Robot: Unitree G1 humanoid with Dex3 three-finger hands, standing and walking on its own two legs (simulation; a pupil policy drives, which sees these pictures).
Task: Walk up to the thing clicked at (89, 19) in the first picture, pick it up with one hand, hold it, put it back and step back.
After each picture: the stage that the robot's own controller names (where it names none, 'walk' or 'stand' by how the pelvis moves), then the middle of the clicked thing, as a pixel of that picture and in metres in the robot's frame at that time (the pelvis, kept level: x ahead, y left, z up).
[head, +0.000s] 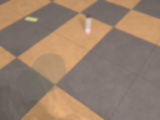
stand; (88, 24) +1.66 -0.04 -0.65
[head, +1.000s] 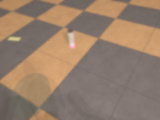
walk; (71, 38) +1.52 +0.25 -0.63
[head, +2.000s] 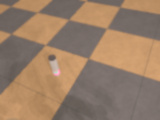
walk; (54, 65) +0.99 +0.37 -0.65
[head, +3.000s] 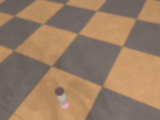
walk; (62, 98) +0.63 +0.25 -0.65
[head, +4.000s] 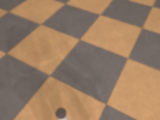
stand; (62, 119) +0.43 +0.16 -0.63
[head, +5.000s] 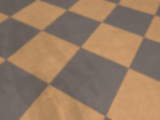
stand; out of the picture +0.37 +0.16 -0.65
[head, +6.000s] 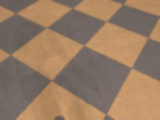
stand; out of the picture +0.39 +0.15 -0.64
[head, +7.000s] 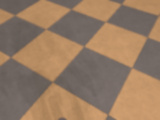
stand; out of the picture +0.39 +0.14 -0.66
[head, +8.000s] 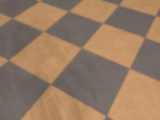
stand; out of the picture +0.38 +0.16 -0.66
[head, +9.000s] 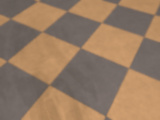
stand; out of the picture +0.37 +0.17 -0.66
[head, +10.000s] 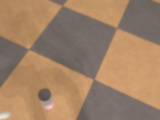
go down; (46, 99) +0.41 +0.18 -0.53
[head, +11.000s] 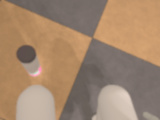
go down; (31, 63) +0.44 +0.22 -0.28
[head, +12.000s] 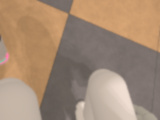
close in; out of the picture +0.43 +0.25 -0.20
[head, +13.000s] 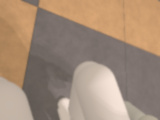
close; out of the picture +0.42 +0.27 -0.16
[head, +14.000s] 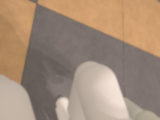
lift; out of the picture +0.40 +0.28 -0.16
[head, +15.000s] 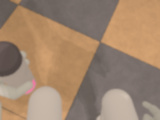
lift; (17, 74) +0.33 +0.21 -0.01
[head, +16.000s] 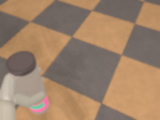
hold; (32, 87) +0.31 +0.17 +0.04
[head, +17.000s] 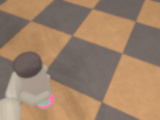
hold; (38, 85) +0.32 +0.16 +0.04
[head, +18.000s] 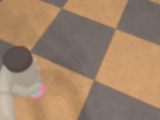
crouch; (29, 77) +0.36 +0.17 -0.02
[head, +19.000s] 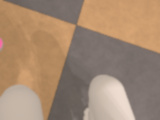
lower; out of the picture +0.48 +0.26 -0.04
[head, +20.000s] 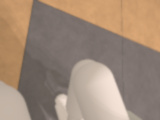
lower; out of the picture +0.44 +0.28 -0.16
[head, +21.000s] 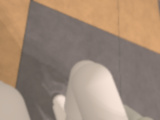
lower; out of the picture +0.43 +0.29 -0.16
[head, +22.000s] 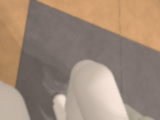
lower; out of the picture +0.43 +0.29 -0.16
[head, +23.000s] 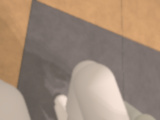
lower; out of the picture +0.42 +0.30 -0.16
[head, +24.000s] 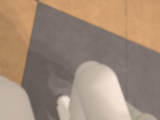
open; out of the picture +0.41 +0.26 -0.16
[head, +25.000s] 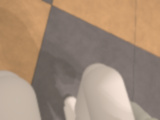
stand; out of the picture +0.41 +0.25 -0.17
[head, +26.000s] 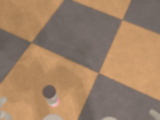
stand; (51, 96) +0.40 +0.17 -0.48
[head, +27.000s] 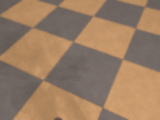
stand; out of the picture +0.38 +0.15 -0.60
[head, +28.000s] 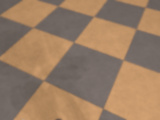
stand; out of the picture +0.37 +0.15 -0.60
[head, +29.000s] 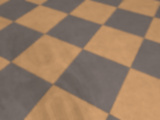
stand; out of the picture +0.40 +0.13 -0.65
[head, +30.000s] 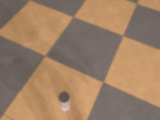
walk; (64, 102) +0.44 +0.10 -0.64
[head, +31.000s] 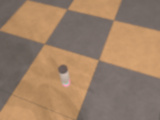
walk; (64, 76) +0.68 +0.18 -0.63
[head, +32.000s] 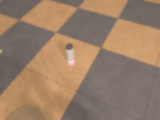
stand; (70, 55) +1.01 +0.17 -0.63
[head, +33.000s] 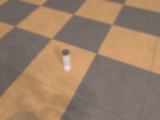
stand; (66, 60) +1.01 +0.18 -0.64
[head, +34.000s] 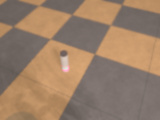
stand; (64, 61) +1.01 +0.19 -0.66
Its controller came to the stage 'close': yes
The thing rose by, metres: 0.68
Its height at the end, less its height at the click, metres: +0.00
